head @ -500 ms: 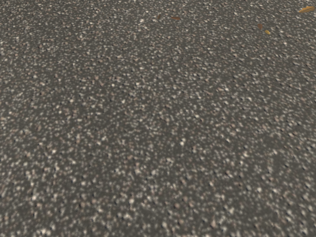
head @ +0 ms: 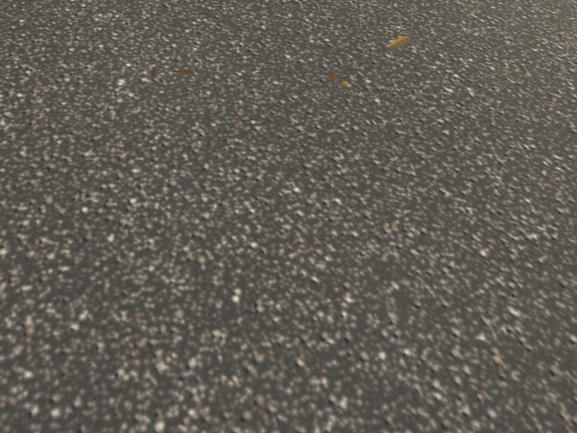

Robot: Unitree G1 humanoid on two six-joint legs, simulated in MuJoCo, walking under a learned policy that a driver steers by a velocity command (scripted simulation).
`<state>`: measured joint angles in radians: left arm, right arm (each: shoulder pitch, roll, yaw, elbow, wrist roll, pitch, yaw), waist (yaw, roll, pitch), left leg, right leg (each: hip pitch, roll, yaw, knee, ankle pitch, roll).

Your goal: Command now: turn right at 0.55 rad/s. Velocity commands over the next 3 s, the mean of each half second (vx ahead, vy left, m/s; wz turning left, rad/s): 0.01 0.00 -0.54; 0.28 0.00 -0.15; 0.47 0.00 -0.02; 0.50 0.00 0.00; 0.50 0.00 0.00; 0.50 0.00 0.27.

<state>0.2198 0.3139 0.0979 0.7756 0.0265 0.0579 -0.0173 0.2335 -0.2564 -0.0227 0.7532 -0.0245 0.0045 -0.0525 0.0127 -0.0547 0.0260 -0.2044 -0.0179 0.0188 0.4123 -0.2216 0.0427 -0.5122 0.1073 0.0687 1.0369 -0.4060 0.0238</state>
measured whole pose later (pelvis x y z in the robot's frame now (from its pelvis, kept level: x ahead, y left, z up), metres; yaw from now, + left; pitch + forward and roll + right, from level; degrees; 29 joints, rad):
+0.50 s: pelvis -0.02 -0.04 +0.00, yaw -17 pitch +0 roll +1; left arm 0.20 0.28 0.05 0.71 0.00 0.04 -0.01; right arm 0.23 -0.31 -0.06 0.75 -0.02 0.05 0.00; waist -0.01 0.05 0.07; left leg -0.48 0.03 0.00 1.05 -0.38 -0.04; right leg -0.19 0.08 0.05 0.42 -0.22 -0.08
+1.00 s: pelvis +0.09 -0.03 +0.00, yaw -19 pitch +1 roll +0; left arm 0.29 0.29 0.04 0.82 0.04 -0.03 -0.04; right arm 0.37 -0.24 -0.03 0.85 -0.02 -0.06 0.01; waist 0.00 -0.05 -0.01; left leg -0.08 -0.05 0.02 0.30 -0.23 0.06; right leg -0.46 0.00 0.01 0.96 -0.28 -0.06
